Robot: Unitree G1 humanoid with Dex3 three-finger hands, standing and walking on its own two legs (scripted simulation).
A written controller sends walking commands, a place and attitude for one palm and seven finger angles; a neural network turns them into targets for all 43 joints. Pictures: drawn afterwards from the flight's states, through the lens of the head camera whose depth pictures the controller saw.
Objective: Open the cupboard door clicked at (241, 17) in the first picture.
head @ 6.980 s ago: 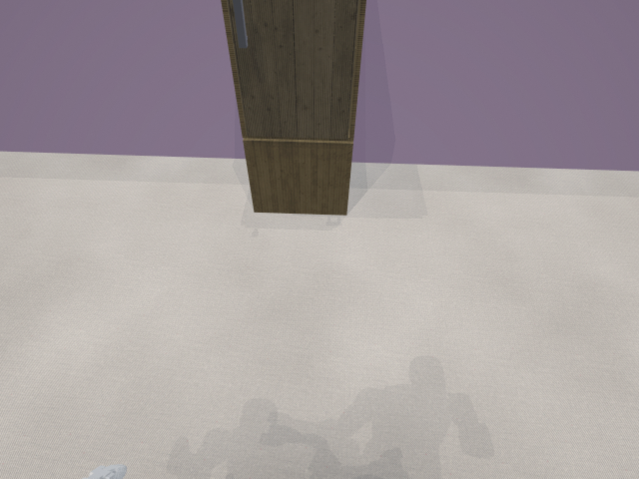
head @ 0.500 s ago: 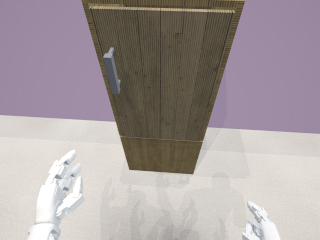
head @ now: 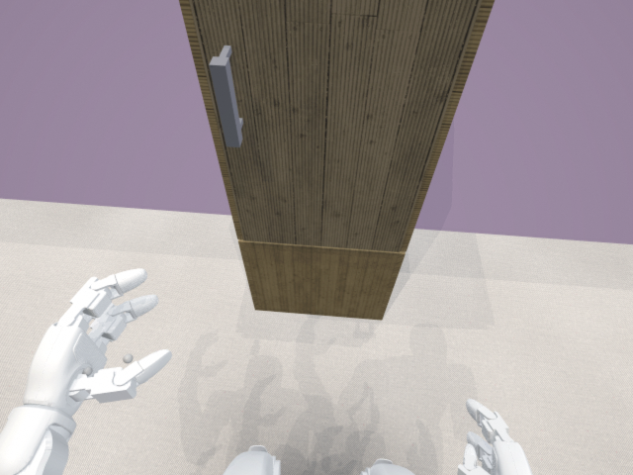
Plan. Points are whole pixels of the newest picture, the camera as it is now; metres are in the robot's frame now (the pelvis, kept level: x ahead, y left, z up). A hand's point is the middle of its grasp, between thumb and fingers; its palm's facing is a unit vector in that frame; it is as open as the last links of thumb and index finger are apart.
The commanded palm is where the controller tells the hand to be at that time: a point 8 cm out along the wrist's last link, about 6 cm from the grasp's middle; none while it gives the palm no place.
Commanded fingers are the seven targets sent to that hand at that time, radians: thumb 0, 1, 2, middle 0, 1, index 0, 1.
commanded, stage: raise the hand with hooked fingers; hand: left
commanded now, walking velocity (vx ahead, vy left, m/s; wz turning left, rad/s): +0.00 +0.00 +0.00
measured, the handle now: (230, 98) +0.63 +0.17 +0.13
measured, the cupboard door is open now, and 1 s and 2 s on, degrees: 0 0 0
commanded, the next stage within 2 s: move the hooked fingers beside the handle in 1.36 s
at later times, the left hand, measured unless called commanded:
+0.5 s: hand (75, 306) +0.27 +0.27 +0.10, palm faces +0.01 -1.00 -0.06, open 13.4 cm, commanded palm +0.25 +0.32 +0.11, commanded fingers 0.00 -0.50 0.30 -0.30 -1.20 -0.30 -1.20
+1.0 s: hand (59, 248) +0.32 +0.29 +0.15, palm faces -0.01 -1.00 -0.02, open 14.0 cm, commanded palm +0.28 +0.33 +0.15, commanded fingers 0.00 -0.50 0.30 -0.30 -1.20 -0.30 -1.20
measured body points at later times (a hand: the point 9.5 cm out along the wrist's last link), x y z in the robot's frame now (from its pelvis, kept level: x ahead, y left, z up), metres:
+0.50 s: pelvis +0.02 +0.02 +0.02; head +0.04 +0.03 +0.47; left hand +0.27 +0.32 +0.11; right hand +0.20 -0.21 -0.04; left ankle +0.04 +0.12 -0.68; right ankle +0.02 -0.10 -0.68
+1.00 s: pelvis +0.02 +0.01 +0.04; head +0.04 +0.01 +0.49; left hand +0.31 +0.34 +0.15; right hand +0.17 -0.24 -0.04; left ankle +0.04 +0.12 -0.68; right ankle +0.02 -0.10 -0.68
